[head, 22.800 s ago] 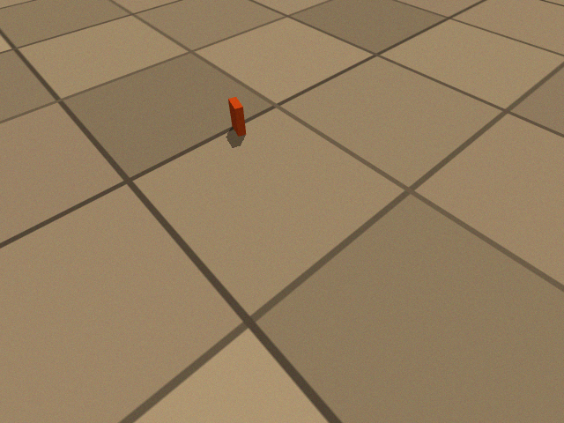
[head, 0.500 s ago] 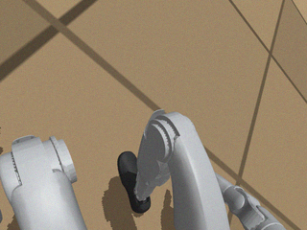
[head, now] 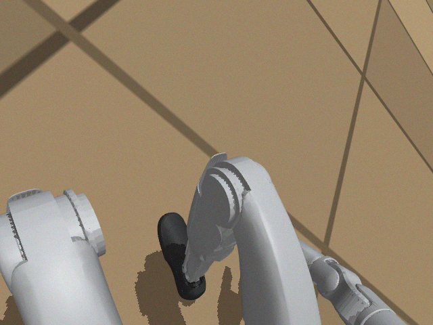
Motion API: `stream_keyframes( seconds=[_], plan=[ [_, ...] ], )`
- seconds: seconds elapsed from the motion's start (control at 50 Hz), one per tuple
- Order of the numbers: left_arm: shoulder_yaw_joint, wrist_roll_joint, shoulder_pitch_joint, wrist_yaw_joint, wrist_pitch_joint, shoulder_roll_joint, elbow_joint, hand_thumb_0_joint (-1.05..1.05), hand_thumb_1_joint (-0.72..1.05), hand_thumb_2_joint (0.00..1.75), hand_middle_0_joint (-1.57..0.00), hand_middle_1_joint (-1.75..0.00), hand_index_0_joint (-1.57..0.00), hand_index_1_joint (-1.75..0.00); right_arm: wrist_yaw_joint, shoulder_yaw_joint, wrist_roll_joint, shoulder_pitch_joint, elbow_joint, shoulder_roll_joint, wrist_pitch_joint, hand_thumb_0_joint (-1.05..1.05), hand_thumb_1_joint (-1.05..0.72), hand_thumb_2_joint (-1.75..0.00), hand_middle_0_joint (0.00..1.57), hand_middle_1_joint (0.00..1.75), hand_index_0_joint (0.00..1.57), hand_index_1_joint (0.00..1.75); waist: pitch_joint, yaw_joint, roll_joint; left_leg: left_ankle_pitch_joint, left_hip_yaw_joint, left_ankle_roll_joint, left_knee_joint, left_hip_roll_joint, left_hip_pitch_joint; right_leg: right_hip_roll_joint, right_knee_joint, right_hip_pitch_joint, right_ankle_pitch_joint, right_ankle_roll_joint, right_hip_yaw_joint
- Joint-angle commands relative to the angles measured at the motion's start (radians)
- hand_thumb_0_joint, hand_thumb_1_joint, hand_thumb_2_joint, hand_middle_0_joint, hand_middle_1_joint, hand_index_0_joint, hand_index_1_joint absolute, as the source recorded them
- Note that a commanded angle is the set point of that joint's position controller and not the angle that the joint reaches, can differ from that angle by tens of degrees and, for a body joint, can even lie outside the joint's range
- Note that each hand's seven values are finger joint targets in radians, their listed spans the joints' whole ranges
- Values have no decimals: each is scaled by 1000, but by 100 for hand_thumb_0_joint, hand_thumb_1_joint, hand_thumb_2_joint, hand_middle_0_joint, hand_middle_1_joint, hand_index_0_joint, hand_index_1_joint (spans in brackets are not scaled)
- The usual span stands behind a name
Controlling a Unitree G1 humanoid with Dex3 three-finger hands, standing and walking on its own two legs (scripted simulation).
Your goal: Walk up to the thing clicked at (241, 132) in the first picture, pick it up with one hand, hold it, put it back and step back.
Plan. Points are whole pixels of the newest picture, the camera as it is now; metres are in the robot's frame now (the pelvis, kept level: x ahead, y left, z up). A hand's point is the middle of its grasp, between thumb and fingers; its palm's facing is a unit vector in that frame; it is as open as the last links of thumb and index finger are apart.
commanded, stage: open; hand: left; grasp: from the side
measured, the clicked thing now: out of the picture +0.43 +0.29 -0.19
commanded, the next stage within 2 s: withdraw in 0.22 s
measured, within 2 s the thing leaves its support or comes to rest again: rests again in 0.04 s
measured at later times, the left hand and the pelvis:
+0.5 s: hand out of the picture +0.41 +0.31 -0.17, palm faces +0.47 -0.88 +0.01, open 17.4 cm; pelvis +0.00 +0.00 +0.00, yaw +0 degrees
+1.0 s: hand out of the picture +0.35 +0.39 -0.05, palm faces +0.37 -0.89 -0.26, open 17.5 cm; pelvis +0.01 -0.01 +0.05, yaw +5 degrees
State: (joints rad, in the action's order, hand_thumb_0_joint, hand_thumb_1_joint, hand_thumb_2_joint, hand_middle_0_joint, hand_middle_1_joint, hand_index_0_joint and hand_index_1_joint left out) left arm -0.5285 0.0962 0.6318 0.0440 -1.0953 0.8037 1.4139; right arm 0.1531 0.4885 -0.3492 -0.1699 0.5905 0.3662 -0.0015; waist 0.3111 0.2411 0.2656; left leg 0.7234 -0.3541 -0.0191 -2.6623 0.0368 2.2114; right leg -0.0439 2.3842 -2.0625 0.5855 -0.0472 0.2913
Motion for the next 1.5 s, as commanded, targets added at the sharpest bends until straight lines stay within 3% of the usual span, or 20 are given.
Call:
stream_keyframes(
  seconds=[0.0, 0.12, 0.32, 0.52, 0.6, 0.66, 0.7, 0.78, 0.8, 0.82, 0.9, 0.96, 1.02, 1.1, 1.14, 1.2, 1.26, 1.38, 1.44, 1.48],
  plan=[
    [-15, 1, 235, 3, -100, 200, -172, 0, -37, 39, -50, -50, -53, -47, -20, -112, -6, 40, -6, 363, 8, 0, -90, -90, 20, 30, 20, 30, -582, 108, -575, -150, 56, 50, 361, 50, -394, -47, -139, 270, -162, 52, 63],
    [9, -6, 226, -4, -80, 181, -111, 0, -61, 8, -26, -18, -27, -18, -23, -106, -5, 28, -20, 365, 16, 0, -91, -90, 20, 30, 20, 30, -527, 125, -539, -88, 55, 43, 368, 52, -347, -51, -154, 242, -116, 54, 67],
    [11, 7, 217, -12, -86, 175, -97, 0, -61, 6, -8, -8, -9, -8, -21, -102, -2, 26, -29, 365, 9, 0, -88, -89, 20, 30, 20, 30, -542, 113, -518, -87, 45, 42, 368, 52, -358, -54, -148, 248, -118, 51, 74],
    [-150, 15, 163, -45, -48, 368, -405, 0, -56, 12, -4, -7, -5, -7, -34, -146, 9, 77, -36, 364, 26, 0, -89, -90, 20, 30, 20, 30, -741, 6, -713, -197, 89, 59, 408, 56, -491, -47, -138, 321, -179, 67, 30],
    [-84, 30, 96, -117, 68, 253, -502, 0, -56, 9, -6, -6, -6, -6, -49, -211, 54, 115, -46, 349, 34, 0, -90, -90, 20, 30, 20, 30, -779, -5, -774, -186, 107, 64, 465, 48, -503, -39, -151, 263, -175, 75, 13],
    [41, 61, 80, -198, 166, 103, -495, 0, -61, 6, -6, -6, -7, -5, -59, -254, 104, 130, -48, 333, 26, 0, -90, -90, 20, 30, 20, 30, -700, 20, -654, -133, 125, 43, 466, 36, -383, -36, -177, 199, -141, 72, 6],
    [87, 100, -54, -245, 240, -17, -308, 0, -61, 3, -5, -4, -7, -3, -62, -266, 137, 157, -24, 313, 26, 0, -89, -90, 20, 30, 20, 30, -592, 15, -500, -36, 125, 21, 464, 28, -274, -40, -212, 146, -55, 66, 7],
    [30, 166, 163, -285, 246, 50, -550, 0, -53, 3, -1, 0, 0, 0, -69, -294, 176, 160, -41, 298, 10, 0, -79, -85, 21, 29, 21, 29, -682, -18, -488, 41, 117, 6, 474, 20, -292, -27, -215, 127, -7, 67, -7],
    [-37, -66, 55, -226, 322, 326, -466, 0, -51, 6, -6, -4, -5, -4, -82, -362, 207, 200, -7, 288, 28, 0, -87, -91, 20, 30, 20, 30, -786, -109, -591, 22, 140, 14, 569, 30, -438, -11, -249, 136, 15, 72, -35],
    [26, -48, 121, -211, 356, 191, -531, 0, -51, 5, -6, -3, -5, -4, -80, -354, 217, 179, -59, 258, 34, 0, -91, -91, 20, 30, 20, 30, -799, -84, -622, 21, 129, 20, 602, 40, -462, -16, -247, 124, 14, 75, -38],
    [-34, -84, 24, -159, 472, 219, -658, 0, -55, 8, -7, -3, -5, -5, -93, -420, 265, 237, -56, 241, 60, 0, -93, -92, 20, 30, 20, 30, -914, -147, -740, -6, 149, 35, 709, 38, -568, -5, -255, 124, 5, 85, -73],
    [-93, -118, 86, -125, 546, 334, -812, 0, -49, 15, -8, -9, -7, -9, -108, -442, 294, 300, -33, 196, 83, 0, -89, -90, 20, 30, 20, 30, -989, -176, -766, -127, 189, 34, 703, 28, -598, -3, -269, 133, -57, 96, -113],
    [-67, -130, -35, -101, 644, 252, -785, 0, -43, 13, -7, -8, -7, -8, -122, -474, 315, 316, -44, 167, 98, 0, -89, -90, 20, 30, 20, 30, -970, -178, -637, -170, 224, 18, 700, 13, -560, -2, -333, 171, -76, 98, -139],
    [64, -131, -184, -96, 765, -4, -695, 0, -43, 13, -7, -8, -7, -8, -131, -531, 339, 329, -54, 145, 96, 0, -89, -90, 20, 30, 20, 30, -951, -164, -468, -104, 245, 0, 754, 3, -558, 4, -442, 191, -8, 93, -158],
    [79, -128, -206, -80, 814, -15, -799, 0, -42, 13, -7, -7, -7, -8, -133, -544, 352, 335, -82, 135, 98, 0, -89, -90, 20, 30, 20, 30, -994, -181, -412, -82, 257, -6, 795, -4, -571, 8, -513, 271, 16, 88, -170],
    [179, -118, -237, -65, 881, -103, -967, 0, -43, 12, -6, -7, -6, -7, -138, -557, 373, 322, -120, 117, 91, 0, -89, -90, 20, 30, 20, 30, -1052, -178, -362, -45, 264, -10, 873, -10, -622, 12, -611, 393, 46, 78, -188],
    [44, -120, -410, -11, 952, 66, -1150, 0, -47, 10, -6, -6, -6, -6, -168, -588, 399, 344, -155, 140, 93, 0, -89, -90, 20, 30, 20, 30, -1157, -243, -367, -83, 276, -9, 972, -7, -769, 19, -703, 552, 22, 74, -217],
    [86, -119, -490, 66, 1060, -16, -1241, 0, -47, 10, -6, -6, -6, -7, -233, -562, 412, 334, -162, 52, 67, 0, -89, -90, 20, 30, 20, 30, -1060, -228, -325, -186, 329, -23, 1088, -16, -847, 25, -891, 816, -68, 62, -297],
    [184, -117, -583, 85, 1099, -166, -1189, 0, -47, 10, -6, -6, -6, -7, -256, -548, 403, 349, -148, 21, 40, 0, -89, -90, 20, 30, 20, 30, -967, -204, -344, -257, 338, -21, 1161, -20, -931, 28, -966, 876, -151, 66, -298],
    [205, -116, -620, 98, 1123, -194, -1178, 0, -47, 10, -6, -7, -6, -7, -269, -549, 400, 364, -145, 19, 23, 0, -89, -90, 20, 30, 20, 30, -928, -210, -343, -280, 341, -18, 1216, -19, -999, 32, -1033, 928, -169, 66, -308]
  ],
)
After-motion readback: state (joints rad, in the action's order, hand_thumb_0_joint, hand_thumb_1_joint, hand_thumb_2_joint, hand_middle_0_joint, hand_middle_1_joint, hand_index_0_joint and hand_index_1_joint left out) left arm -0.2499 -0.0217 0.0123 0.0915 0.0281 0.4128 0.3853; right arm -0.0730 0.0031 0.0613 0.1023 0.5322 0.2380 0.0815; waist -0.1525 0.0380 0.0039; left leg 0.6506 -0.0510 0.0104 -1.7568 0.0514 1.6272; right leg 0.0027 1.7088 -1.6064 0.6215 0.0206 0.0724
